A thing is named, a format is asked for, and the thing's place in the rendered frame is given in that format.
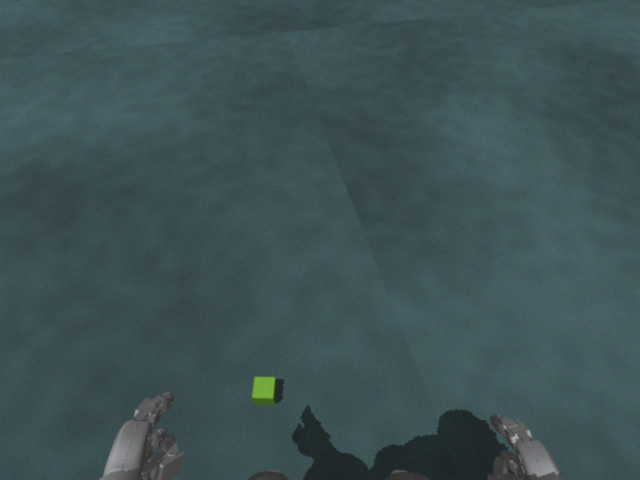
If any left robot hand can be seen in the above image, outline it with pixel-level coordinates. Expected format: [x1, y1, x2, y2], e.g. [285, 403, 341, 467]
[103, 392, 184, 480]

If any right robot hand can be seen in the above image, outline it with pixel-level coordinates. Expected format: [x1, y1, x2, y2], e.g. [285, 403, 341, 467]
[488, 415, 563, 480]

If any cube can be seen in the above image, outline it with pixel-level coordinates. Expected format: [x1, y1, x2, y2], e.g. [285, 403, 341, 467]
[252, 377, 277, 405]

